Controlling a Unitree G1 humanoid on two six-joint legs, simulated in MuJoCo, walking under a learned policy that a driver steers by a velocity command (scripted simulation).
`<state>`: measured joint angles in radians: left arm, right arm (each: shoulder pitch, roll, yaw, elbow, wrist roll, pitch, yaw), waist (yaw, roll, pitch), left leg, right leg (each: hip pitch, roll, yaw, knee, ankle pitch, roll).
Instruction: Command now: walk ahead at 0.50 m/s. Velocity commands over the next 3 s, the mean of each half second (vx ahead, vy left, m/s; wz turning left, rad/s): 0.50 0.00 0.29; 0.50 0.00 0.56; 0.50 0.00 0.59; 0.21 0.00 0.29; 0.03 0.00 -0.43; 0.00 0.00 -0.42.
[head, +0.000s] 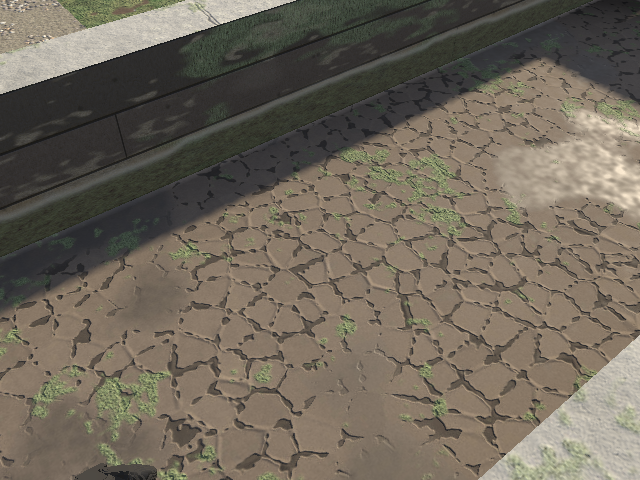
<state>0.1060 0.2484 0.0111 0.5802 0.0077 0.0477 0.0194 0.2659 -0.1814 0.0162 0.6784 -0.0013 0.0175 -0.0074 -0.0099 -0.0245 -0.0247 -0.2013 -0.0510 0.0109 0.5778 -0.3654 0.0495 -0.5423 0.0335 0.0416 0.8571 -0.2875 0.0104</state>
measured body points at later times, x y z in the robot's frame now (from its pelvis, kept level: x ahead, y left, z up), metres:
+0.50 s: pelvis +0.03 -0.07 -0.02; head +0.03 -0.05 +0.43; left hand +0.11 +0.21 -0.12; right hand +0.28 -0.27 -0.08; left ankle +0.02 +0.00 -0.73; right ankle +0.11 -0.14 -0.73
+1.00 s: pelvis +0.06 -0.12 +0.00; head +0.07 -0.13 +0.45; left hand +0.11 +0.17 -0.08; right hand +0.37 -0.25 -0.07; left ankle +0.01 -0.01 -0.68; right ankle +0.16 -0.20 -0.73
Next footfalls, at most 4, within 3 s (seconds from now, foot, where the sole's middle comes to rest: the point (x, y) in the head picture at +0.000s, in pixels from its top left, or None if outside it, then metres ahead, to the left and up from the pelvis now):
0.12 right None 0.15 -0.14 -0.77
0.50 left None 0.06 0.01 -0.77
0.84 right None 0.20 -0.18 -0.77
1.16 left None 0.05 -0.01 -0.77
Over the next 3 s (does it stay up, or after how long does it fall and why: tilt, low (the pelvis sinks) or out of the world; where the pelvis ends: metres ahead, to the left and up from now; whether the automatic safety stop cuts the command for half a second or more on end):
stays up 0.04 -0.03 0.01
